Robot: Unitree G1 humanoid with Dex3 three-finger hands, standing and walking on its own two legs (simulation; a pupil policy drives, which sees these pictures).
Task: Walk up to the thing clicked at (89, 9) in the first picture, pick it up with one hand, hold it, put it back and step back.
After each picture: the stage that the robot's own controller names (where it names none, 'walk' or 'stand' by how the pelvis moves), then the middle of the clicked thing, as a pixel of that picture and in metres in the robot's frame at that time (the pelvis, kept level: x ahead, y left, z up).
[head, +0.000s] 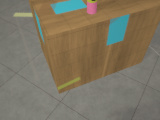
stand; out of the picture +1.05 -0.01 +0.02
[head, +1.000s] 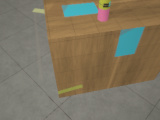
rise first; (105, 0) +0.94 -0.03 +0.04
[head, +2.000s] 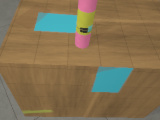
rise first; (84, 22) +0.61 +0.06 +0.06
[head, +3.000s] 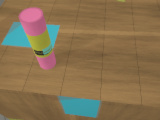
rise first; (41, 43) +0.45 +0.20 +0.05
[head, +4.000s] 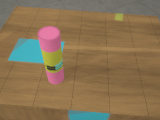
stand; (53, 58) +0.43 +0.15 +0.03
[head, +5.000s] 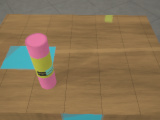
stand; (43, 64) +0.43 +0.18 +0.02
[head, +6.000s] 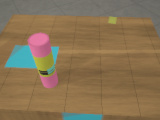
stand; (45, 63) +0.44 +0.18 +0.02
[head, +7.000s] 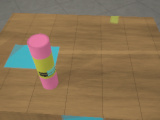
stand; (45, 65) +0.42 +0.18 +0.02
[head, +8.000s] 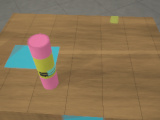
rise first; (45, 65) +0.42 +0.18 +0.02
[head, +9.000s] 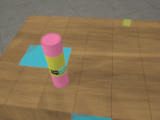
rise first; (56, 63) +0.44 +0.16 +0.03
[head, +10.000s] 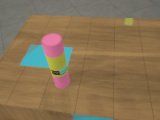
go down; (57, 63) +0.43 +0.16 +0.03
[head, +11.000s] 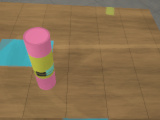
go down; (42, 63) +0.41 +0.14 +0.05
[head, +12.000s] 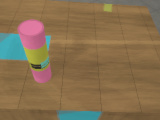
approach; (37, 56) +0.43 +0.15 +0.05
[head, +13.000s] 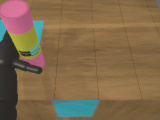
close; (26, 42) +0.45 +0.17 +0.09
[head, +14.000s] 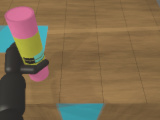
lift; (31, 49) +0.42 +0.16 +0.09
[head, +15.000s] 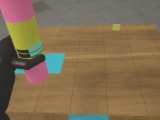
lift; (27, 42) +0.35 +0.17 +0.25
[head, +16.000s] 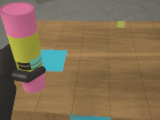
hold; (27, 53) +0.33 +0.17 +0.21
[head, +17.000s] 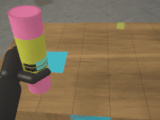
hold; (33, 55) +0.33 +0.16 +0.21
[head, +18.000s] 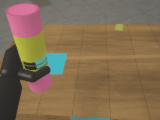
hold; (33, 53) +0.33 +0.16 +0.21
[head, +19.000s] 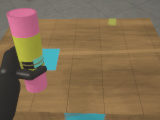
crouch; (30, 54) +0.36 +0.17 +0.17
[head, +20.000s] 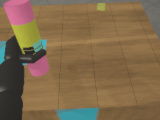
lower; (30, 41) +0.45 +0.16 +0.12
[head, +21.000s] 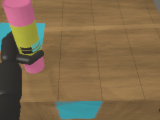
lower; (27, 40) +0.46 +0.17 +0.10
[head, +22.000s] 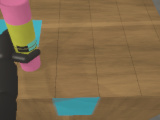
lower; (23, 38) +0.46 +0.17 +0.09
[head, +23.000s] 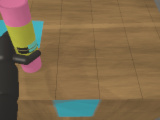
lower; (24, 39) +0.46 +0.17 +0.09
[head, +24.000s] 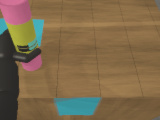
lower; (24, 37) +0.46 +0.17 +0.09
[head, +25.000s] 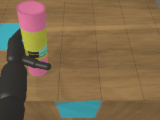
open; (35, 43) +0.44 +0.15 +0.09
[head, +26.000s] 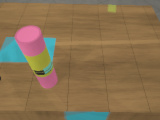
sink last; (40, 61) +0.40 +0.16 +0.07
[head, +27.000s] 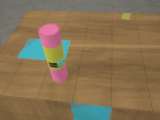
stand; (55, 56) +0.45 +0.16 +0.06
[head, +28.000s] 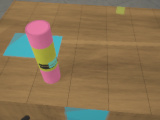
stand; (46, 56) +0.42 +0.16 +0.08
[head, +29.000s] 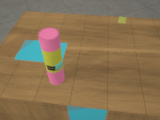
stand; (53, 59) +0.45 +0.16 +0.04
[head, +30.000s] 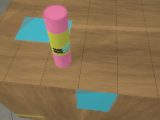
stand; (59, 41) +0.47 +0.11 +0.05
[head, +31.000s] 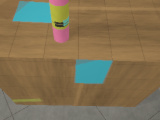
walk; (60, 16) +0.59 +0.14 +0.04
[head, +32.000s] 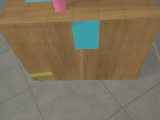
walk; out of the picture +0.89 +0.22 +0.04
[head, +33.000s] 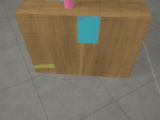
stand; out of the picture +1.10 +0.17 +0.04
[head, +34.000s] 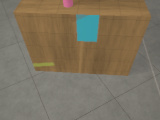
stand; out of the picture +1.10 +0.16 +0.02
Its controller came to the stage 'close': yes
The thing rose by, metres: 0.20
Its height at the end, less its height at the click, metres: +0.00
